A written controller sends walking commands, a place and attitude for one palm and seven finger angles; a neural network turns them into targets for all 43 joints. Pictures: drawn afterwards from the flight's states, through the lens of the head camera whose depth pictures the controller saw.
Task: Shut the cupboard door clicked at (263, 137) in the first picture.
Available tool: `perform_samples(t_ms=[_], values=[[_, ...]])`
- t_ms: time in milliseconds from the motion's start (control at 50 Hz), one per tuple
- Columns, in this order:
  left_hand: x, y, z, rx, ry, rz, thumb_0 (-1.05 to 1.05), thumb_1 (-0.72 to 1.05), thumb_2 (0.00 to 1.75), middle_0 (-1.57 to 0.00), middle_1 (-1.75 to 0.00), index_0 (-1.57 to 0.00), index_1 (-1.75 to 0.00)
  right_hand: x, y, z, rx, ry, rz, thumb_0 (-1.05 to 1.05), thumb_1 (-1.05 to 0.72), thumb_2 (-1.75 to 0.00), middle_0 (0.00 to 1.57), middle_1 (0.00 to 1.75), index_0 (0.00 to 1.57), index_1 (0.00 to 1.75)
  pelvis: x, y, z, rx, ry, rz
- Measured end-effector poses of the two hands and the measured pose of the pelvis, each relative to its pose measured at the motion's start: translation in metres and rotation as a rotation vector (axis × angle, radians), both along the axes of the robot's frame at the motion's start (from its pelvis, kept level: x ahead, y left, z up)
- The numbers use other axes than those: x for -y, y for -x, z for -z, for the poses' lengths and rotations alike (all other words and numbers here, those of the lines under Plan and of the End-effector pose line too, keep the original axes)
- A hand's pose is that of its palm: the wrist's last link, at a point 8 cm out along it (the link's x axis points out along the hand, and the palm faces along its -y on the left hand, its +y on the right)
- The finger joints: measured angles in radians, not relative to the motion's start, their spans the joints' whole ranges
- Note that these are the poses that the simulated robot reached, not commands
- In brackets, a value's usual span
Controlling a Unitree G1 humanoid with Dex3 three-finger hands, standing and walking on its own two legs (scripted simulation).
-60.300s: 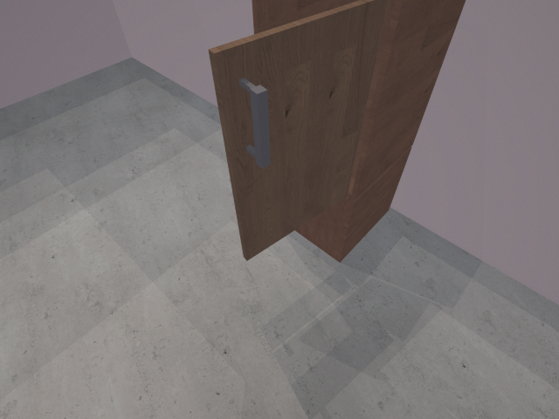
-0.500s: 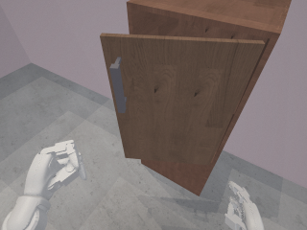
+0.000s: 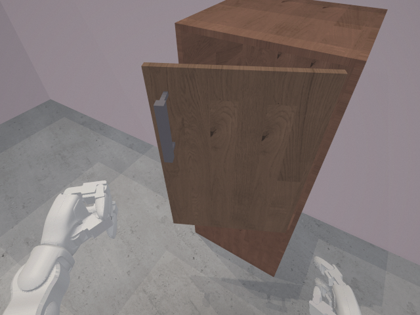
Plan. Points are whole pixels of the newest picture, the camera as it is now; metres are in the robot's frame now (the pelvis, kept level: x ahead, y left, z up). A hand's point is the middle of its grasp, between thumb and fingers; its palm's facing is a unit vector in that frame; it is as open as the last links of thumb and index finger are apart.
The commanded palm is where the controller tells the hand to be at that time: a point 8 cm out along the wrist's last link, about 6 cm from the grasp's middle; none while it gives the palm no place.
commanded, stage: raise the hand and make a fist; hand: left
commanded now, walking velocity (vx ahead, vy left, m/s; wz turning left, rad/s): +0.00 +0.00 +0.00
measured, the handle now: (167, 128) +0.47 +0.15 +0.12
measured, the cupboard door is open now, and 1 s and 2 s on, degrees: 26 26 25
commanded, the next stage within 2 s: bring the fist close to the handle in 0.16 s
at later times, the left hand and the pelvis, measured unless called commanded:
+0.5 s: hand (126, 204) +0.26 +0.17 +0.13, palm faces +0.00 -1.00 -0.05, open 3.1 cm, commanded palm +0.24 +0.22 +0.13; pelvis +0.00 -0.01 +0.00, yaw +1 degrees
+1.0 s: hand (154, 169) +0.34 +0.14 +0.13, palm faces -0.01 -1.00 -0.02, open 3.1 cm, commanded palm +0.32 +0.19 +0.13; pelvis +0.01 -0.01 +0.00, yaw -1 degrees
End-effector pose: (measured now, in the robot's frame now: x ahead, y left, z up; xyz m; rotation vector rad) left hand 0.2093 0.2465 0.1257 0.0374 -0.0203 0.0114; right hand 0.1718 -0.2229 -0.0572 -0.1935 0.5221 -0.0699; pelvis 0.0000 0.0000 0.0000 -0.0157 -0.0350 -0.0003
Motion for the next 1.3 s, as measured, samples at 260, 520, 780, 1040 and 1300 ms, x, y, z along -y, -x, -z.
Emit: perform_samples(t_ms=[260,520,780,1040,1300], values=[[0.004,0.004,-0.004,0.020,-0.026,-0.008,0.02,0.89,0.90,-1.30,-1.50,-1.30,-1.50,0.003,0.001,0.001,0.002,-0.007,-0.009,0.02,-0.90,-0.90,0.20,0.30,0.20,0.30,0.005,0.001,-0.001,0.011,-0.002,-0.005],[0.023,-0.031,-0.006,0.034,-0.012,0.021,0.02,0.89,0.90,-1.31,-1.50,-1.30,-1.50,0.005,0.003,0.008,-0.023,-0.011,-0.005,0.02,-0.90,-0.90,0.20,0.30,0.20,0.30,0.008,0.002,0.000,0.008,-0.006,-0.009],[0.032,-0.078,-0.006,0.018,0.007,0.016,0.02,0.89,0.90,-1.30,-1.50,-1.30,-1.50,0.020,0.007,0.013,-0.079,-0.007,0.044,0.02,-0.90,-0.90,0.20,0.30,0.20,0.30,0.010,-0.008,-0.001,-0.010,-0.015,0.012],[0.050,-0.116,-0.005,0.010,0.012,0.024,0.02,0.89,0.90,-1.30,-1.50,-1.30,-1.50,0.021,0.004,0.019,-0.138,-0.003,0.056,0.01,-0.90,-0.90,0.20,0.30,0.20,0.30,0.009,-0.013,0.000,-0.023,-0.015,0.011],[0.072,-0.158,-0.005,-0.017,0.029,0.023,0.02,0.90,0.90,-1.30,-1.50,-1.30,-1.50,0.023,0.018,0.031,-0.230,-0.016,0.089,0.01,-0.90,-0.90,0.20,0.30,0.20,0.30,0.008,-0.014,0.001,-0.040,-0.015,0.017]])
